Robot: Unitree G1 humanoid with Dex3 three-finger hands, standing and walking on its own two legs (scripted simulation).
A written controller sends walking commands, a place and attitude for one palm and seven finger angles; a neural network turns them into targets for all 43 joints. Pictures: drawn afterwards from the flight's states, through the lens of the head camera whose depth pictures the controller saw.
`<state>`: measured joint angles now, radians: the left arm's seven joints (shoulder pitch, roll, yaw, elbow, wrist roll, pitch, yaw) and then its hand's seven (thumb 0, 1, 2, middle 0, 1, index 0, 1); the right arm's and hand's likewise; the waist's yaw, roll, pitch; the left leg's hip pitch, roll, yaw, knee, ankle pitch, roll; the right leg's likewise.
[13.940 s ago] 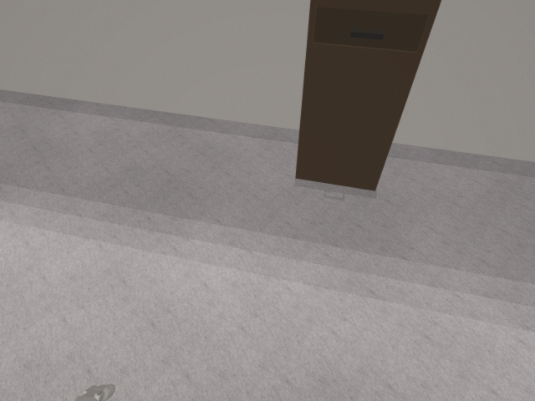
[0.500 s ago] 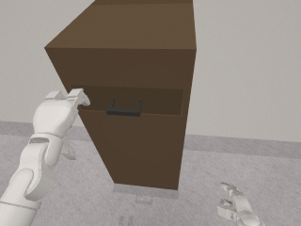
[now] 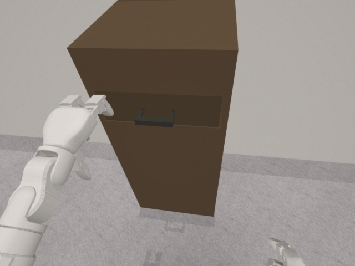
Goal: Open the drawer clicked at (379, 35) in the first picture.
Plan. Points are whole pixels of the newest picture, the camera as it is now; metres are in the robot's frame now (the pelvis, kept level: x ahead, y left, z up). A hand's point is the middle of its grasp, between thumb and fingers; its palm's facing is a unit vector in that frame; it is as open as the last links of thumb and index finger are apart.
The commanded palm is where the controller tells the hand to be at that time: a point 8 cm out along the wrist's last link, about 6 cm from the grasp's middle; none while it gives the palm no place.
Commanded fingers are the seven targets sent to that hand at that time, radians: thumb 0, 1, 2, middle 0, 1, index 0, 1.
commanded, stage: move the hooked fingers above the handle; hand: left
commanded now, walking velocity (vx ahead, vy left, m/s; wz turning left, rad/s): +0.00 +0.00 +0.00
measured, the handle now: (155, 116) +0.51 +0.15 +0.03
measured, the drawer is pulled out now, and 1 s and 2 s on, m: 0.00 0.00 0.00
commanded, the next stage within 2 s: none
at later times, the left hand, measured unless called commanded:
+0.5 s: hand (100, 132) +0.35 +0.23 +0.13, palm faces +0.09 -0.07 -0.99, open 13.8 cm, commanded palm +0.32 +0.22 +0.19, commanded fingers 0.00 -0.50 0.30 -0.30 -1.20 -0.30 -1.20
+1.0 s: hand (128, 130) +0.39 +0.19 +0.10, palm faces -0.01 -0.09 -1.00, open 13.8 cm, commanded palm +0.37 +0.18 +0.17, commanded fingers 0.00 -0.50 0.30 -0.30 -1.20 -0.30 -1.20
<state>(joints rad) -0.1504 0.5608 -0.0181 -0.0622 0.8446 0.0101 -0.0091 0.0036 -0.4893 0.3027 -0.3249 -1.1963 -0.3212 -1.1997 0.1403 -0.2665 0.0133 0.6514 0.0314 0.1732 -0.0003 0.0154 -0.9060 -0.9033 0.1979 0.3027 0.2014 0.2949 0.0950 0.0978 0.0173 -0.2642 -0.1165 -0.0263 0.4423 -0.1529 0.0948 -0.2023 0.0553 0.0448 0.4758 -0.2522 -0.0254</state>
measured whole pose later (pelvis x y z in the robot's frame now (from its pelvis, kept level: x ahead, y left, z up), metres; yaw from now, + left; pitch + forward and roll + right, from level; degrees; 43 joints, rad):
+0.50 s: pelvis +0.01 -0.01 +0.00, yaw +0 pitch +1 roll +0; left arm -0.27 0.52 -0.08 0.10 0.88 0.07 -0.01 0.00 -0.49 0.30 -0.32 -1.20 -0.32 -1.20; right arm 0.11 -0.26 0.02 0.63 0.04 0.18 -0.01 0.01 -0.91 -0.90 0.20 0.30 0.20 0.30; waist 0.08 0.09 0.00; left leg -0.28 -0.11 -0.04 0.45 -0.17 0.09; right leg -0.22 0.06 0.04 0.47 -0.26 -0.04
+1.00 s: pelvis +0.04 -0.02 +0.00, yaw +0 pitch +4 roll +0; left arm -0.30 0.46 -0.17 0.16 0.90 0.16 -0.02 0.00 -0.49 0.30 -0.32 -1.20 -0.32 -1.20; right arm 0.14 -0.26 0.01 0.62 0.04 0.22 0.00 0.01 -0.91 -0.90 0.20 0.30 0.20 0.29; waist 0.06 0.08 -0.05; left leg -0.33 -0.11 -0.03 0.50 -0.23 0.08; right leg -0.26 0.07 0.04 0.52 -0.33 -0.05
